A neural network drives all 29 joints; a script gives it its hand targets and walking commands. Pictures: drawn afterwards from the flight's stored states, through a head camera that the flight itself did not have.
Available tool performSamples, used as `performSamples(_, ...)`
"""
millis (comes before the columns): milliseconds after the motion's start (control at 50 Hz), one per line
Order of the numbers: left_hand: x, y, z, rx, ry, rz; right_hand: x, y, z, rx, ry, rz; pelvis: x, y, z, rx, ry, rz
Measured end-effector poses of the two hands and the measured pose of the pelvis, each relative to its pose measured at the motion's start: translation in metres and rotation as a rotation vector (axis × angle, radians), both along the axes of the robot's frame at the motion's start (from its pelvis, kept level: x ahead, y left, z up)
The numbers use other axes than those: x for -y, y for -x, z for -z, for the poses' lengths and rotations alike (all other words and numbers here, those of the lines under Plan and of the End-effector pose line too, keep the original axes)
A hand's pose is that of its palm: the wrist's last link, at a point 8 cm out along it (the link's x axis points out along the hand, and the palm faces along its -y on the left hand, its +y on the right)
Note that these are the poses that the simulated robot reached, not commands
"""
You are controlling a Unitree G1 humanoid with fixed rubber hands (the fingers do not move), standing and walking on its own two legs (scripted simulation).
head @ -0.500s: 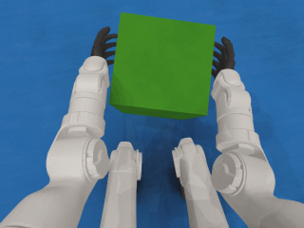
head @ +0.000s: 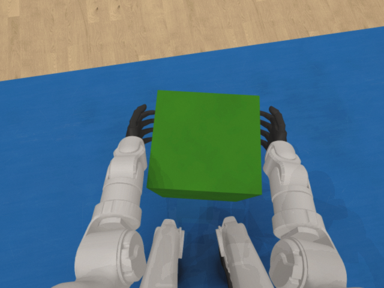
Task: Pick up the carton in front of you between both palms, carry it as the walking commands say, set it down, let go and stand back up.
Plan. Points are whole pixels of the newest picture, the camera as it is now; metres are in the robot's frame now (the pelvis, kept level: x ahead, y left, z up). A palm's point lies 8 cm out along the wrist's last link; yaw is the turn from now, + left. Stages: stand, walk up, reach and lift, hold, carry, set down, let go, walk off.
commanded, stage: reach and lift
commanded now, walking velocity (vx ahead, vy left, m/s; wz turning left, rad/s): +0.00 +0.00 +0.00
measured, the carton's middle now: (203, 154) +0.41 -0.01 -0.12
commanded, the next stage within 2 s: hold in 1.82 s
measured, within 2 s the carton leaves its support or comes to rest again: neither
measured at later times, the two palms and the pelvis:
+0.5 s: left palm (108, 131) +0.38 +0.14 +0.11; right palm (312, 124) +0.38 -0.16 +0.12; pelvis +0.06 +0.00 +0.14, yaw +0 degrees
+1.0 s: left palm (75, 125) +0.34 +0.14 +0.20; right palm (358, 107) +0.35 -0.16 +0.21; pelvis +0.05 -0.01 +0.18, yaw +1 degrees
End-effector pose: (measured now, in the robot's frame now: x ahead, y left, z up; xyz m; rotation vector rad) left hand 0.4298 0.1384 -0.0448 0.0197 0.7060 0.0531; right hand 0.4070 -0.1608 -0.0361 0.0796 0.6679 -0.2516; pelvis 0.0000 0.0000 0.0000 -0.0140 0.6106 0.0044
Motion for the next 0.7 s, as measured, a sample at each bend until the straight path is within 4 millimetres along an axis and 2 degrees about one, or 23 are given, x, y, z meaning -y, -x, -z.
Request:
performSamples(420, -0.004, 0.043, -0.129, 0.006, 0.002, -0.057, -0.003, 0.027, -0.129, 0.005, 0.003, -0.054, 0.004, -0.047, -0.118, 0.259, -0.011, -0.003)
performSamples(560, -0.005, 0.055, -0.171, 0.011, -0.002, -0.072, -0.005, 0.035, -0.169, 0.009, 0.007, -0.075, 0.005, -0.061, -0.148, 0.372, -0.014, -0.003)
performSamples(700, -0.005, 0.068, -0.212, 0.025, -0.009, -0.087, -0.004, 0.041, -0.211, 0.023, 0.023, -0.107, 0.006, -0.070, -0.170, 0.499, -0.016, -0.005)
